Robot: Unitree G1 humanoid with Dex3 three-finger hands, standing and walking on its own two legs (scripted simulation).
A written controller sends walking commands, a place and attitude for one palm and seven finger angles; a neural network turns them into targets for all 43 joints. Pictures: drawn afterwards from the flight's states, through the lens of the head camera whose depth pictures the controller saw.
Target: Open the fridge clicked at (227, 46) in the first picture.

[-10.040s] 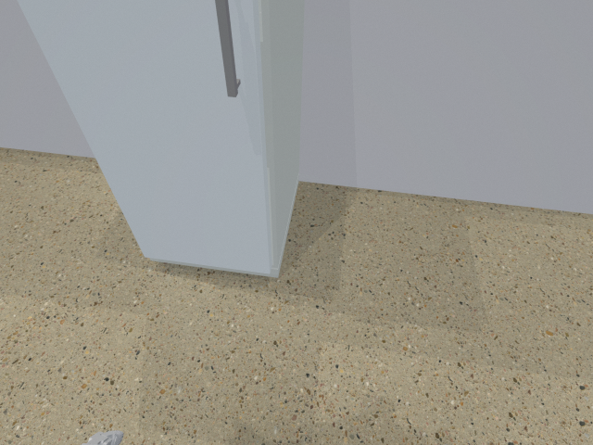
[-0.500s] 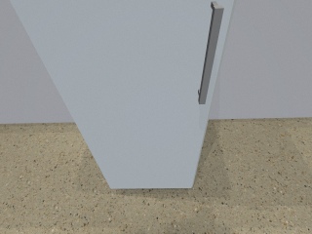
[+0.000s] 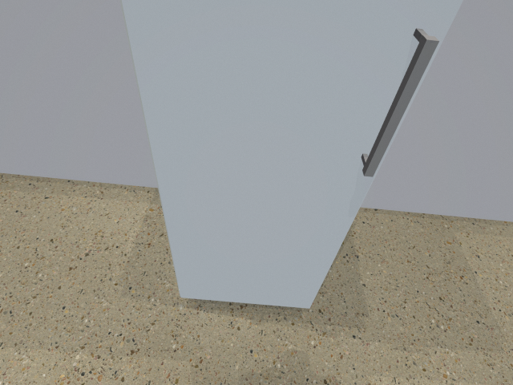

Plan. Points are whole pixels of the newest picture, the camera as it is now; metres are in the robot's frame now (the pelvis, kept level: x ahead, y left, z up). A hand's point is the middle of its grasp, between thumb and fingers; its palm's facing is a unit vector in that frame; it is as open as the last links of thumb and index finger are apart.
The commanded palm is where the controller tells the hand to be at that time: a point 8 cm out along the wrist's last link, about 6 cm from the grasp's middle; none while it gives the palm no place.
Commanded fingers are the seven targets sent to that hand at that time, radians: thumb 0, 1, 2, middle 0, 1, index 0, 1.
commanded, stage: come to a stop and stand still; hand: right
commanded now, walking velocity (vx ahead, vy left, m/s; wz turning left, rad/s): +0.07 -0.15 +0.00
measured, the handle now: (390, 111) +0.53 -0.20 +0.20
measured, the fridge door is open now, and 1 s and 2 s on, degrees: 0 0 0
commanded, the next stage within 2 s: look again from close up in 1.94 s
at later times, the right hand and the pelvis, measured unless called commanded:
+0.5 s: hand out of the picture +0.00 -0.26 -0.19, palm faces +0.05 +0.97 -0.24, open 7.4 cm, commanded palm none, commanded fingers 0.00 -0.90 -0.90 0.20 0.30 0.20 0.30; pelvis +0.00 -0.07 -0.02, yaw -1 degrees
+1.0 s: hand out of the picture +0.05 -0.24 -0.18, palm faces +0.00 +0.98 -0.22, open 7.4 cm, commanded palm none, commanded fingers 0.00 -0.90 -0.90 0.20 0.30 0.20 0.30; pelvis +0.01 -0.06 -0.01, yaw +0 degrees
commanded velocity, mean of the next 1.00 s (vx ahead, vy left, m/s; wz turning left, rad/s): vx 0.00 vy -0.01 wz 0.00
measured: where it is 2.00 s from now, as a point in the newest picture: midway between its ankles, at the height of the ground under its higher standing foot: outside the picture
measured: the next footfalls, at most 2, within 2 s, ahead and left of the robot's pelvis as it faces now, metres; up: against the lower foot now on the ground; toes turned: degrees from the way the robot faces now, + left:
right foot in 0.26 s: -0.01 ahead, -0.15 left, +0.00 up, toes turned -6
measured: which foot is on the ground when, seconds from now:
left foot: down 0.00-1.00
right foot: up 0.00-0.24, down 0.26-1.00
